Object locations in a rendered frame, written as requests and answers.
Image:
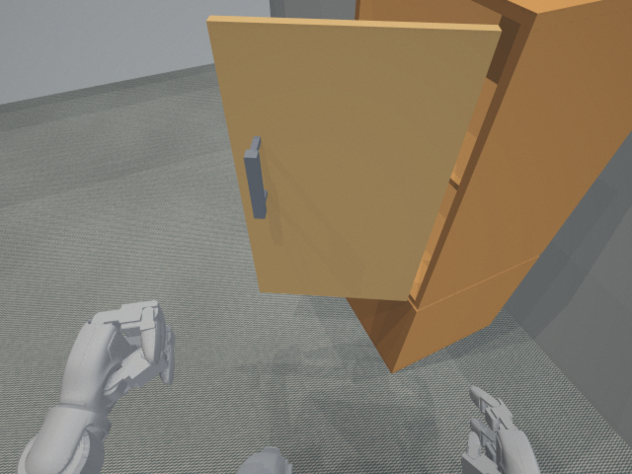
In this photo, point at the handle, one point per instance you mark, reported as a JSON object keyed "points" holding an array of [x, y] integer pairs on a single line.
{"points": [[255, 180]]}

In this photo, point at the left robot forearm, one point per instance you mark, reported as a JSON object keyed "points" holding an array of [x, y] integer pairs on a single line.
{"points": [[70, 441]]}

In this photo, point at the left robot hand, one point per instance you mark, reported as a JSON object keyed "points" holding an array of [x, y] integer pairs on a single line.
{"points": [[90, 377]]}

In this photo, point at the right robot hand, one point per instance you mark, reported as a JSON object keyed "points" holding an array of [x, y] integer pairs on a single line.
{"points": [[508, 452]]}

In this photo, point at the left robot thigh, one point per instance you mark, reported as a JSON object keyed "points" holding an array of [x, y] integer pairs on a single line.
{"points": [[265, 463]]}

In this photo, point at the cupboard door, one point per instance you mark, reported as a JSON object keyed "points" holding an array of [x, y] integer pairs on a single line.
{"points": [[361, 124]]}

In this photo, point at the left robot shin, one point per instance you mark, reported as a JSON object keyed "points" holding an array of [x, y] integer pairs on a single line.
{"points": [[271, 449]]}

